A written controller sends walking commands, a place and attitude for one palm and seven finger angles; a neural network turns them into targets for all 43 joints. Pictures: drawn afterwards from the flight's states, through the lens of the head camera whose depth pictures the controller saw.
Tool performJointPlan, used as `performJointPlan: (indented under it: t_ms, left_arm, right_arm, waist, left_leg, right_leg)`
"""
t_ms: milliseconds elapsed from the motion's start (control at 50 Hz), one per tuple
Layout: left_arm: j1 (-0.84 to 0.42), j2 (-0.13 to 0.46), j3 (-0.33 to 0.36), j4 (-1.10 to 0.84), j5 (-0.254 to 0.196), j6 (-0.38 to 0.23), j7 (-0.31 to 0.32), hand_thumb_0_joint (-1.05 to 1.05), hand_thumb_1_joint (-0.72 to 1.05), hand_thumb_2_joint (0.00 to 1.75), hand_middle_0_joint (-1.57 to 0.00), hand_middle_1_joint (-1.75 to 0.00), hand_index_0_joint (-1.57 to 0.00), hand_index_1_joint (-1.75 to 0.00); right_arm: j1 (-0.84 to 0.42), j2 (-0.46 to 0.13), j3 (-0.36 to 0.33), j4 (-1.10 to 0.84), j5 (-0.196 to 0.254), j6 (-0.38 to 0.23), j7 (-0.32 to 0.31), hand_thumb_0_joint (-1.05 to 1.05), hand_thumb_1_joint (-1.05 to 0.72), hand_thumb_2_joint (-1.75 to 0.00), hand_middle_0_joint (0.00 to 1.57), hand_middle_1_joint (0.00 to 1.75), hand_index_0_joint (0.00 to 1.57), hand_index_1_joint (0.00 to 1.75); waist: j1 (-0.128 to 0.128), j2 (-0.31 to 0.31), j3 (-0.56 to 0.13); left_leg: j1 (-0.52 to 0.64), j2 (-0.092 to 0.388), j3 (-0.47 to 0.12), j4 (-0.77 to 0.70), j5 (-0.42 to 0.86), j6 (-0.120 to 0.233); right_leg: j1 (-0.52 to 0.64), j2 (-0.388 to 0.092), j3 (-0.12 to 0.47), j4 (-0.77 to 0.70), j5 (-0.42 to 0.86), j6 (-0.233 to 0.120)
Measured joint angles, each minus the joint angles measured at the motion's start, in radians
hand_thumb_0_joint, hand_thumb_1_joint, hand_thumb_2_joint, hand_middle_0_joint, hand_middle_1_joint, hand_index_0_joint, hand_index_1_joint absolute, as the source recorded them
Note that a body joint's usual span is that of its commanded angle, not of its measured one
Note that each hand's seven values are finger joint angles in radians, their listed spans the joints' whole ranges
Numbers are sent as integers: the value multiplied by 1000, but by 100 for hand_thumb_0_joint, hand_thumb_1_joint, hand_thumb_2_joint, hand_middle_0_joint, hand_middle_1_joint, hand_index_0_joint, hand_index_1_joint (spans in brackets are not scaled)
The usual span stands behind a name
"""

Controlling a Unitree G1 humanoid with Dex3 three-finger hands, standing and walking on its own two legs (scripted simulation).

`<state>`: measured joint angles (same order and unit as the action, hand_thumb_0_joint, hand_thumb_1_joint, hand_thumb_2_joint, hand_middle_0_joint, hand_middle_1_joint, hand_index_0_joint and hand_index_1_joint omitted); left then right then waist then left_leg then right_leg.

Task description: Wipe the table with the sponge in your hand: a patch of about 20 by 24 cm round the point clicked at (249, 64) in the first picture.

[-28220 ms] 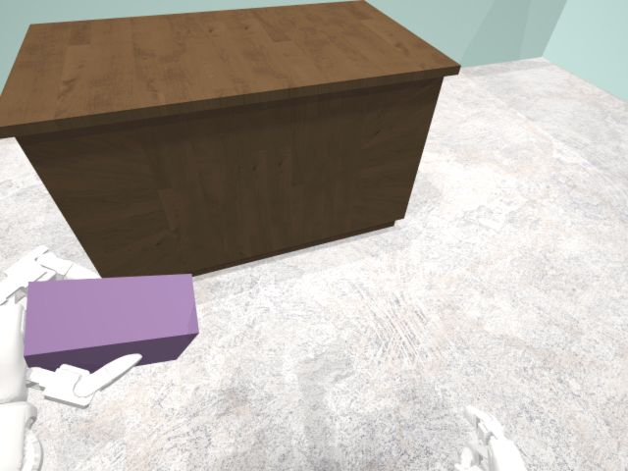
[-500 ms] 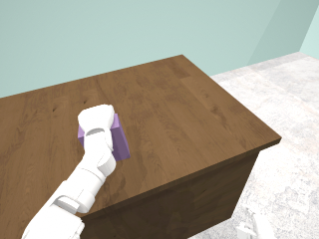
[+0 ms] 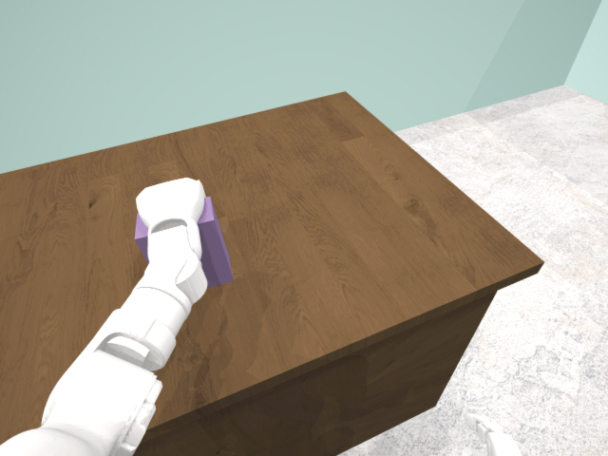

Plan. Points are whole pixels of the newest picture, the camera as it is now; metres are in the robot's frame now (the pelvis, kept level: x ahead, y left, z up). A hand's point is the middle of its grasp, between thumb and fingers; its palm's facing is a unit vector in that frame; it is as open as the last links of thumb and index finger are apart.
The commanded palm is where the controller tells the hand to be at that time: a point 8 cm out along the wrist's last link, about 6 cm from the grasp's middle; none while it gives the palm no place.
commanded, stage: wipe forward along the third lane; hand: left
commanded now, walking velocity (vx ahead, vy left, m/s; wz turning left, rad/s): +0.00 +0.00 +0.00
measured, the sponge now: (192, 259) +0.40 +0.21 +0.05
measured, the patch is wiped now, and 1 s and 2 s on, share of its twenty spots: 0.90 0.90 0.90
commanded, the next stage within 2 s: wipe back along the third lane in 0.32 s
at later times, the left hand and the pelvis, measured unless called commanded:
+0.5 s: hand (179, 207) +0.46 +0.23 +0.10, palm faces -0.07 -0.01 -1.00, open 9.8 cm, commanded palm +0.42 +0.22 +0.14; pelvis +0.00 +0.02 +0.00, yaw -1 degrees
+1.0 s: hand (184, 227) +0.41 +0.21 +0.10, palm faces +0.02 -0.03 -1.00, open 9.8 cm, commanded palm +0.36 +0.19 +0.13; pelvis +0.02 +0.02 +0.00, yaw +1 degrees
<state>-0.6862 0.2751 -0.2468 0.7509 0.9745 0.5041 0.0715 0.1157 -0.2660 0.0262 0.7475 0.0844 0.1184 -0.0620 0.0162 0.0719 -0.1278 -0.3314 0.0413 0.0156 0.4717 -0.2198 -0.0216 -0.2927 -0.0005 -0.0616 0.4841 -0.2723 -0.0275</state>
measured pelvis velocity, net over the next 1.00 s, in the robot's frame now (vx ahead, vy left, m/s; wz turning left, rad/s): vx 0.02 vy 0.02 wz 0.01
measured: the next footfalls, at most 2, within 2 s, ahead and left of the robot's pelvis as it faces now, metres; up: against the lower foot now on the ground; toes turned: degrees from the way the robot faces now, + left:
none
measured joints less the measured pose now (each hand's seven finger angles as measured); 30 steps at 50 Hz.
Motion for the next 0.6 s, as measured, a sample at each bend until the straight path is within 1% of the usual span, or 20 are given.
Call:
performJointPlan:
  t_ms: [280, 460, 520, 600]
  left_arm:
    - [-138, 10, 19, 178, 14, -36, 24, 0, -51, 107, -76, -136, -78, -135]
    - [-236, 39, 46, 304, 25, -51, 43, 0, -51, 107, -76, -136, -78, -135]
    - [-216, 40, 48, 287, 27, -54, 49, 0, -51, 107, -76, -136, -78, -135]
    - [-151, 28, 32, 213, 13, -40, 80, 0, -51, 107, -76, -136, -78, -135]
  right_arm:
    - [24, 9, -9, 16, -10, -5, 5, 1, -91, -90, 20, 30, 20, 30]
    - [56, 18, -15, 34, -19, -20, 11, 1, -91, -90, 20, 30, 20, 30]
    - [82, 16, -26, 34, -24, -17, 18, 1, -91, -90, 20, 30, 20, 30]
    - [108, 10, -35, 39, -21, -5, 30, 1, -91, -90, 20, 30, 20, 30]
  waist:
    - [-27, -14, -2]
    - [-57, -18, -4]
    - [-54, -14, -12]
    - [-41, -8, -22]
  left_leg:
    - [-49, -13, 4, 17, -6, 14]
    - [-92, -15, 10, 31, -10, 22]
    - [-94, -12, 17, 30, -14, 24]
    - [-77, -13, 24, 26, -22, 28]
  right_leg:
    - [-39, -14, 4, -2, 6, 18]
    - [-79, -15, 10, -1, 11, 25]
    - [-81, -13, 18, -9, 14, 27]
    - [-62, -14, 24, -20, 13, 31]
